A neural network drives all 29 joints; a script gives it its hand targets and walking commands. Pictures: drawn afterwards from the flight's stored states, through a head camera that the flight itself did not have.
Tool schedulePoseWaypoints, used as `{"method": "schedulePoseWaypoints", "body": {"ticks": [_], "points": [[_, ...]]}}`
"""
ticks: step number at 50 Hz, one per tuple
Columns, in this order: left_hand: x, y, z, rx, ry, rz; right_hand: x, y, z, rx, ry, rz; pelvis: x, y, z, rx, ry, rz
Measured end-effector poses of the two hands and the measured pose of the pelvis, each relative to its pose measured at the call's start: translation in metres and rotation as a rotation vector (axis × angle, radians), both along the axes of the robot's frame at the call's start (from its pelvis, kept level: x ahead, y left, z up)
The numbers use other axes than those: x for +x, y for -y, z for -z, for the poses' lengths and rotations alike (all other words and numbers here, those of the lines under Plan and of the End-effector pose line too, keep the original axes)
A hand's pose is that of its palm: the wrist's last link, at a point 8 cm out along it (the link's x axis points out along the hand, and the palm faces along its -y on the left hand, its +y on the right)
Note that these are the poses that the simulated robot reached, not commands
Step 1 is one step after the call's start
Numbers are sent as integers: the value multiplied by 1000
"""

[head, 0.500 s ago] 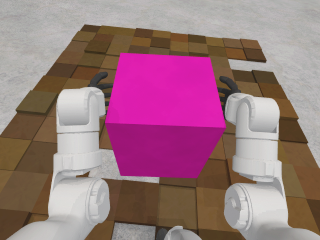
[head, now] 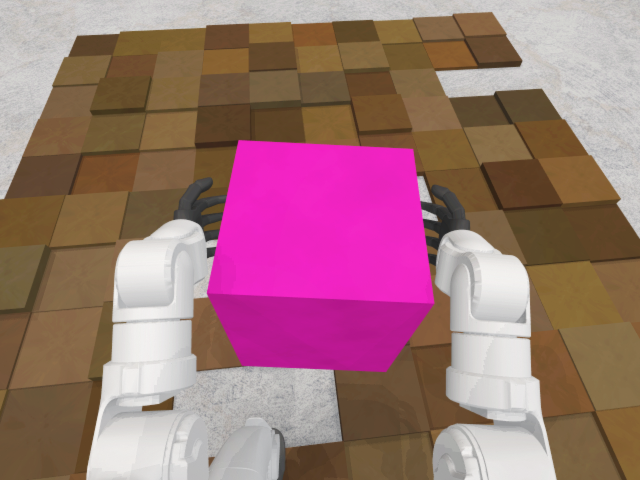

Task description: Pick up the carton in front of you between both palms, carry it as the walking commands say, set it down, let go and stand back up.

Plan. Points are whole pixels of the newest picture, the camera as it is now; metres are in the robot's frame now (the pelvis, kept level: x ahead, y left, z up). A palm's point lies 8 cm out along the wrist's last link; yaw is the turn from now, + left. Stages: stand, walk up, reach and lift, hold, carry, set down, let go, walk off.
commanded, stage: carry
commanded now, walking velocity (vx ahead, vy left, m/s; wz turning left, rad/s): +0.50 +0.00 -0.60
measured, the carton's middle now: (319, 267) +0.37 +0.02 +0.00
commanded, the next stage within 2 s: none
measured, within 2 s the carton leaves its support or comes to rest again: neither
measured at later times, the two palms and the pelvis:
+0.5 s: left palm out of the picture +0.67 +0.02 +0.23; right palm (582, 18) +0.59 -0.27 +0.23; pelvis +0.28 -0.03 +0.03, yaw -16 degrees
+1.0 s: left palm out of the picture +0.91 +0.05 +0.11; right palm out of the picture +0.89 -0.25 +0.11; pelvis +0.61 -0.07 +0.03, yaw -4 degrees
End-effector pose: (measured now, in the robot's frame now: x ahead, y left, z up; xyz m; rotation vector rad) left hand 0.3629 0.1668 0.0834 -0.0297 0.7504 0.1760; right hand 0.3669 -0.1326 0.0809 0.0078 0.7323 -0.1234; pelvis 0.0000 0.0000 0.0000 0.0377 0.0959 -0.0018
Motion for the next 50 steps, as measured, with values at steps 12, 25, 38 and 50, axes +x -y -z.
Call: {"method": "schedulePoseWaypoints", "body": {"ticks": [12, 25, 38, 50], "points": [[151, 78, -87, -27, 111, 296, 68, 68, -95, -32, 108, 285, 127, -30, -48, -45, -3, 169], [305, 148, -144, 47, 122, 335, 222, 139, -147, -37, 111, 265, 282, 30, -30, -56, 31, 269], [413, 152, -87, -23, -18, 169, 363, 148, -88, 70, -13, 235, 429, 68, -49, -9, 35, 164], [552, 115, -30, -13, -6, 83, 528, 114, -30, 43, -6, 129, 608, 73, -32, 2, 91, 69]]}}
